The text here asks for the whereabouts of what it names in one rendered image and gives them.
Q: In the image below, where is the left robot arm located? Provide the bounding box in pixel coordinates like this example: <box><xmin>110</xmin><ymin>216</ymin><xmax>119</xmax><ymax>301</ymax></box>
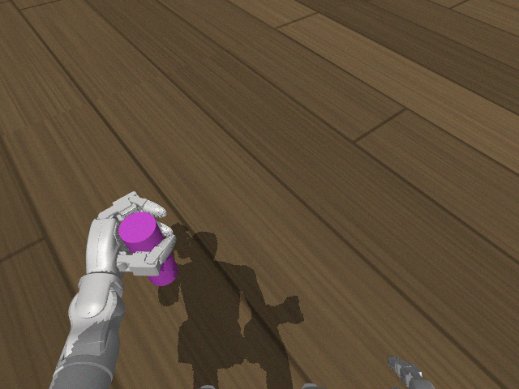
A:
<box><xmin>49</xmin><ymin>271</ymin><xmax>125</xmax><ymax>389</ymax></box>

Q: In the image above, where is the right robot hand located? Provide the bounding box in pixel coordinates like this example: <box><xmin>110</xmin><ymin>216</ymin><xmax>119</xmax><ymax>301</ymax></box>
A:
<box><xmin>388</xmin><ymin>356</ymin><xmax>435</xmax><ymax>389</ymax></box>

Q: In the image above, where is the can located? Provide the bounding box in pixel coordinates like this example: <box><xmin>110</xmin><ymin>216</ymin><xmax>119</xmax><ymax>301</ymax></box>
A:
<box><xmin>118</xmin><ymin>212</ymin><xmax>178</xmax><ymax>286</ymax></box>

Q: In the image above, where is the left robot hand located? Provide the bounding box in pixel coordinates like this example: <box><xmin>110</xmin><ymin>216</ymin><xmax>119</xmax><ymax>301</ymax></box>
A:
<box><xmin>86</xmin><ymin>191</ymin><xmax>177</xmax><ymax>280</ymax></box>

